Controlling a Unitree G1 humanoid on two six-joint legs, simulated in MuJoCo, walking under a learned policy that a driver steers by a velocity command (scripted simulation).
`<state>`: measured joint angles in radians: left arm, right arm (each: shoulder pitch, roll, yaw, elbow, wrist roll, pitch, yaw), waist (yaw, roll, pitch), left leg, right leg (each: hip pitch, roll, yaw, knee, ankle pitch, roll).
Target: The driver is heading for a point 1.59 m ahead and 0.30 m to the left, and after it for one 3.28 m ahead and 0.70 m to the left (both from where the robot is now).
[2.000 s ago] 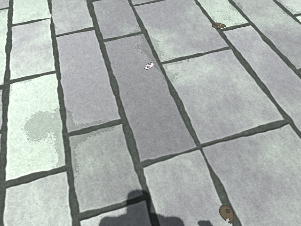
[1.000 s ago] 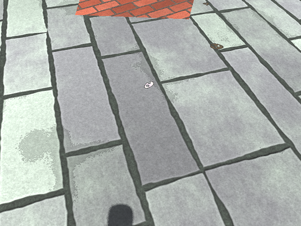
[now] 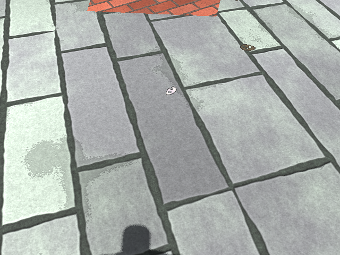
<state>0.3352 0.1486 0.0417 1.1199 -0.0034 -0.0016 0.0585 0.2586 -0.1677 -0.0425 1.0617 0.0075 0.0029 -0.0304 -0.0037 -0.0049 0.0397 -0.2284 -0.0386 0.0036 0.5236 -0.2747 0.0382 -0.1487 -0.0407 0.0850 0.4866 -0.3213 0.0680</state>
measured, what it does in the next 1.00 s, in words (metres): walks ahead, turning left: right foot, then left foot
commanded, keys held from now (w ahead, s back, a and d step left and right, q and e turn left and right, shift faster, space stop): w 0.38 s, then w+q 0.62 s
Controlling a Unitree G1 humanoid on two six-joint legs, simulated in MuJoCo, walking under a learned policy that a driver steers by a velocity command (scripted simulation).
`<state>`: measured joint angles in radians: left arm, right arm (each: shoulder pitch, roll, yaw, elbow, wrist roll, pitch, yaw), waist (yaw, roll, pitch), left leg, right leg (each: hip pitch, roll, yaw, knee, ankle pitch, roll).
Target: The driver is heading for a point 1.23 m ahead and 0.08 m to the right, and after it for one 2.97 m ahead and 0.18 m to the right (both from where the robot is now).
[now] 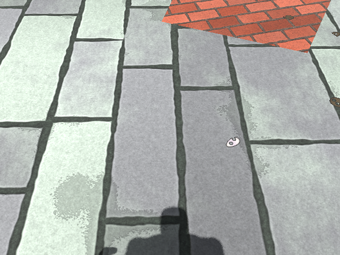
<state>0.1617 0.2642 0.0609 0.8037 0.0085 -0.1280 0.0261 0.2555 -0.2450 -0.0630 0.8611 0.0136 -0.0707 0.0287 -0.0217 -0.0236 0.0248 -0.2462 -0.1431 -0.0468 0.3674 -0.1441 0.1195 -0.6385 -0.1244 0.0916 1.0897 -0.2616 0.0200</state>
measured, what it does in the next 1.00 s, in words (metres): walks ahead: right foot, then left foot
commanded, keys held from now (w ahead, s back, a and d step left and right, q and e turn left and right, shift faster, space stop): w+q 0.04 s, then w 0.80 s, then w+e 0.16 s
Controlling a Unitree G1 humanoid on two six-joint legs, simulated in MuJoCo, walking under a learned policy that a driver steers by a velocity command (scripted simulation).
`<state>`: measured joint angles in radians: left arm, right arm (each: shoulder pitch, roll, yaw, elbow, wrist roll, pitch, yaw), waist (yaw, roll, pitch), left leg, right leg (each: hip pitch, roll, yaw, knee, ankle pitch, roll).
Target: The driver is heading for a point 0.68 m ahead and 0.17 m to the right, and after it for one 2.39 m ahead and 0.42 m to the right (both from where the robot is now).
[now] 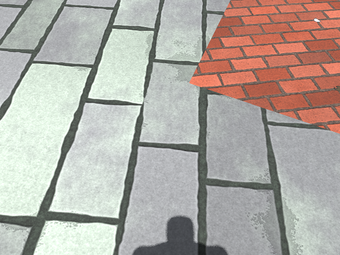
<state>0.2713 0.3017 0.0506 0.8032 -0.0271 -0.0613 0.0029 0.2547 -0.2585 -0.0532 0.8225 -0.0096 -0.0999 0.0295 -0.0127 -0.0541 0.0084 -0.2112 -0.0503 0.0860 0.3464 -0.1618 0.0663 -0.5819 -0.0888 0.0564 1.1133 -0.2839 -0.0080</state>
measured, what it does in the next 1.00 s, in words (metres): walks ahead, turning right: right foot, then left foot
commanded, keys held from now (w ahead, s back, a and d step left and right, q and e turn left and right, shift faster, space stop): w+e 0.56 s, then w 0.24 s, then q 0.20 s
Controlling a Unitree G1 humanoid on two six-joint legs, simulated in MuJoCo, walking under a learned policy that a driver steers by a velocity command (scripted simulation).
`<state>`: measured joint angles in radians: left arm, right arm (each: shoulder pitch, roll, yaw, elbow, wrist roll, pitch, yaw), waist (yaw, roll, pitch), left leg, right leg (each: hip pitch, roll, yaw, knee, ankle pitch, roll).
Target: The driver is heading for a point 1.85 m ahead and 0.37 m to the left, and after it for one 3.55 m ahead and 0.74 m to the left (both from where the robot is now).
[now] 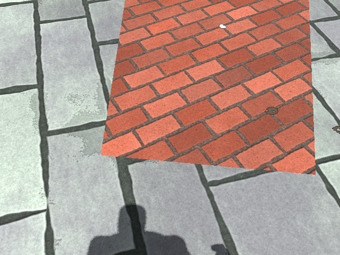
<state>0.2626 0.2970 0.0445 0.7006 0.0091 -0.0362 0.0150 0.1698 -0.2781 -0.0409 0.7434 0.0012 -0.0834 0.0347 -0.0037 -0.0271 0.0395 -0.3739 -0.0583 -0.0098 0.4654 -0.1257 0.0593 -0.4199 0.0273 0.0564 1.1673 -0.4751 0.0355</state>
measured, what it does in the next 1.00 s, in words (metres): steps on the spot, turning left: right foot, then left foot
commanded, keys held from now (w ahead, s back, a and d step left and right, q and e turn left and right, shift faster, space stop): q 0.52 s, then no key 0.48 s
